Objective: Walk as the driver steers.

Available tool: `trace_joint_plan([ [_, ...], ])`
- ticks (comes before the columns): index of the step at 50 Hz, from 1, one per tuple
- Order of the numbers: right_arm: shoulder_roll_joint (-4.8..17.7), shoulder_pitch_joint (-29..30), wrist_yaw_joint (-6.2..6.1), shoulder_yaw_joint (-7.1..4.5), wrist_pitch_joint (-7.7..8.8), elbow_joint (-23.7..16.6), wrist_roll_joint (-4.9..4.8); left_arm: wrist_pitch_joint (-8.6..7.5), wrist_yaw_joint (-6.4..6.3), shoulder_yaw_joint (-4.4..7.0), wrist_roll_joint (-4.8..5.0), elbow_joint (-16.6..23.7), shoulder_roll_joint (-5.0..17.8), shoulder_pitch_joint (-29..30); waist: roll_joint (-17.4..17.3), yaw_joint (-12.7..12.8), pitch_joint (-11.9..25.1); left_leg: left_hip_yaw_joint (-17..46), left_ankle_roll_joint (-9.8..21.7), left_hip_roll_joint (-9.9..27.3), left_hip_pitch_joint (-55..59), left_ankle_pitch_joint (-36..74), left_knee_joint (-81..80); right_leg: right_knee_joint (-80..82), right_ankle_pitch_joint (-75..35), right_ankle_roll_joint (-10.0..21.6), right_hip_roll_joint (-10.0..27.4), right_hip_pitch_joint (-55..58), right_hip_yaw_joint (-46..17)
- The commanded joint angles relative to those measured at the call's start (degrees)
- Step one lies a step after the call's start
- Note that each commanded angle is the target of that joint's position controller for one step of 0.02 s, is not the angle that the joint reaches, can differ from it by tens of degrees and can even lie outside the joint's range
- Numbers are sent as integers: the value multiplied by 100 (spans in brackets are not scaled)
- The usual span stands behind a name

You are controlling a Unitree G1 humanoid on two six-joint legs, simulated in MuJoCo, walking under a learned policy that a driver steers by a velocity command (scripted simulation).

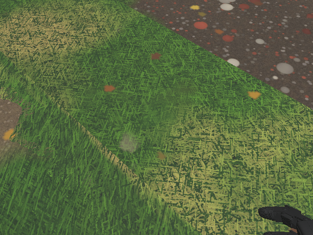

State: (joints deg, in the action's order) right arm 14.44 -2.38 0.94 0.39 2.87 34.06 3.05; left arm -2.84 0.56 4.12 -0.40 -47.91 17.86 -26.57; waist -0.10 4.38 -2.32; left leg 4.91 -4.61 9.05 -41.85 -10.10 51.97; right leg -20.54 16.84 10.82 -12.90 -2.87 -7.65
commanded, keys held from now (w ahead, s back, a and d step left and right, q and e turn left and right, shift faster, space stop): w+e+shift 1.00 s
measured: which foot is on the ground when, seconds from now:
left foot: up 0.00-0.14, down 0.16-0.62, up 0.64-1.00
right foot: down 0.00-0.14, up 0.16-0.60, down 0.62-1.00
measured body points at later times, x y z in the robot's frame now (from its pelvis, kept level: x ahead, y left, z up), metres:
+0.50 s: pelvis +0.44 +0.01 -0.01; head +0.46 -0.01 +0.44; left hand +0.80 +0.08 -0.04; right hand +0.25 -0.22 -0.14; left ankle +0.34 +0.19 -0.73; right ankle +0.57 -0.15 -0.67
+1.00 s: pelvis +0.84 -0.26 -0.02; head +0.86 -0.29 +0.43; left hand +1.07 -0.05 -0.13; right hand +0.83 -0.60 -0.06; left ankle +1.08 -0.31 -0.72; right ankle +0.66 -0.14 -0.73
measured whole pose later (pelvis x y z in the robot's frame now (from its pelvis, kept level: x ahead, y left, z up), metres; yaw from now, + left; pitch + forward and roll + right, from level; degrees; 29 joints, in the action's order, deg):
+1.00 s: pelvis +0.84 -0.26 -0.02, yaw -57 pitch +3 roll +0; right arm 16.3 1.0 0.7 1.1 2.8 31.4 1.6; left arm -3.5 0.8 4.7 -0.1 -46.6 20.1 -26.6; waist 0.1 7.8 -1.9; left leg 4.3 -2.2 3.5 -34.0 -3.4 31.3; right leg -22.4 26.2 9.5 -9.9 5.8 -18.4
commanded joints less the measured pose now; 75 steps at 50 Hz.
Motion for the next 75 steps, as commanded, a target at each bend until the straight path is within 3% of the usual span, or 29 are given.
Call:
trace_joint_plan([
  [1,465,423,41,-89,25,-429,-125,-198,38,272,63,524,990,484,47,-139,-183,-502,100,-478,1559,1466,-1184,991,-2413,517,1176,-1543,-1354],
  [5,851,136,-43,-214,66,-404,-163,-156,-35,334,66,483,1185,432,225,-252,250,-371,304,-892,2530,1075,-2148,19,-4036,91,1344,-474,-1619],
  [7,1350,-1706,-218,-460,107,18,-203,-172,6,382,-14,546,1491,838,166,-1354,1256,-418,412,-909,4539,141,-2086,-2276,-4665,-189,1138,-744,-1432],
  [8,1744,-2958,-352,-610,128,226,-63,-249,19,213,-37,703,889,1021,-299,-1822,1964,535,562,87,5958,-1577,-2033,-4201,-3074,-265,823,-1680,-1063],
  [9,2140,-2713,-319,-663,142,205,195,-233,11,-31,213,1009,-12,404,-2160,-1057,2481,3683,965,1777,6870,-3241,-3263,-5765,1388,-423,202,-3403,-419],
  [10,1787,-1985,-251,-681,100,111,80,-163,-48,-80,83,1002,410,543,-1942,-862,2059,4646,1113,1736,6204,-4049,-3788,-6178,779,-324,724,-4029,-132],
  [12,939,-1397,-204,-492,50,148,14,-18,65,-11,-114,907,714,1194,-450,-801,782,2571,1070,1188,4741,-2786,-3690,-5776,-48,-404,1318,-3992,176],
  [17,618,-1876,-63,-384,283,854,-178,292,366,-186,-174,1402,163,1931,-459,-499,-7,206,821,826,3727,-204,-4146,-5507,-397,-514,1845,-4273,337],
  [26,1191,-2302,-156,-475,345,1223,-148,264,538,-296,-125,1813,210,3193,-283,-381,-467,-2250,459,325,4244,5245,-4092,-2518,-1529,-32,1143,-3041,1921],
  [29,1720,-2040,-257,-617,72,1079,-119,230,358,-64,-89,1297,661,1349,-745,669,631,-2103,548,714,4495,7622,-1505,-2407,-574,285,625,-1111,1835],
  [30,1702,-1751,-231,-624,-8,919,-108,192,242,120,-80,875,925,77,-621,1154,1151,-1952,627,714,3675,6868,236,-1951,-396,481,544,463,1460],
  [31,1435,-1567,-162,-617,-30,841,-130,267,78,364,124,742,1220,17,340,1049,1151,-1917,472,-294,2151,1941,2479,-1381,-69,614,884,1675,509],
  [32,787,-2021,-55,-427,64,211,-94,369,71,421,-107,1061,1908,843,1407,-94,1349,-1412,150,-1020,-274,-1880,4394,-808,-169,1469,2324,2719,-2618],
  [33,1092,-1434,-67,-425,229,-109,-126,414,24,463,-139,1215,1846,353,367,391,2050,-187,194,-946,-757,-1546,4498,101,575,1822,2663,2916,-3843],
  [36,918,-1055,-117,-290,259,-62,7,137,-125,307,-78,837,1215,699,-561,-387,149,-52,185,-236,-188,-1287,2647,647,-404,1192,2100,249,-2703],
  [39,858,-1166,-85,-259,-68,-33,126,-85,-94,139,-10,810,878,861,-372,-730,-90,-160,-45,-30,597,-1604,1520,810,-1004,1128,1607,-1224,-1919],
  [47,704,385,10,-130,-7,-568,-164,-173,16,270,70,560,1091,445,209,-95,-26,-399,192,-670,2157,1347,-1804,620,-2810,323,1285,-1109,-1691],
  [50,1293,-1291,-165,-401,58,-147,-178,-154,2,352,9,559,1498,719,83,-1064,1008,-419,358,-998,4134,199,-2120,-1712,-4484,-108,1135,-719,-1575],
  [51,1614,-2558,-293,-550,82,113,-117,-224,27,281,-21,642,1251,979,-30,-1694,1597,-50,478,-473,5603,-627,-1898,-3339,-3833,-230,889,-1548,-1324],
  [52,1986,-3366,-375,-647,117,305,109,-296,-13,14,7,863,208,943,-1528,-1664,2156,1921,705,1146,6851,-2614,-2411,-5333,806,-293,357,-2997,-705],
  [53,2147,-2568,-281,-711,105,223,92,-283,-19,-110,153,1084,234,339,-2781,-904,2569,5022,1251,1881,6724,-3451,-3717,-6146,1039,-335,363,-3976,-283],
  [54,1381,-1761,-220,-607,73,52,37,-171,-51,-83,-54,813,606,746,-1379,-868,1488,4319,1307,1485,5751,-4032,-3827,-6216,335,-312,941,-4186,-133],
  [56,873,-1576,-136,-488,79,287,29,-87,121,-86,-215,837,575,1339,-193,-785,569,2465,1235,913,4442,-2266,-3714,-5645,-135,-417,1281,-3905,58],
  [66,1019,-2183,36,-425,398,1221,-222,-2,530,-448,-207,1767,148,3196,-297,-496,-551,-739,1117,321,2847,1255,-5327,-2282,-1526,-482,1334,-2884,932],
  [69,1408,-2490,15,-469,371,1440,-240,-10,431,-419,-232,1662,247,3055,-507,-318,-278,-1153,1084,439,3782,4548,-4641,-1794,-1225,-218,1020,-2154,1351],
  [71,1707,-2458,-89,-512,262,1496,-230,-5,265,-250,-279,1217,584,1620,-838,454,680,-1299,973,538,4073,6413,-2603,-1694,-553,-26,656,-600,1369],
  [72,1677,-2292,-129,-490,193,1435,-255,-12,167,-116,-278,830,832,444,-731,1057,1212,-1353,893,328,3459,5852,-922,-1260,-602,73,782,782,1122],
  [74,587,-2943,0,-266,203,900,-318,19,-23,123,-309,762,1713,128,1534,158,2607,-480,796,-1003,447,-1743,3116,-184,2217,481,3400,2958,-3606],
  [75,1130,-2208,-53,-369,223,775,-285,15,-40,143,-197,739,1444,278,745,389,2181,32,932,-823,-251,-1290,3384,285,1750,475,3147,2691,-3681],
])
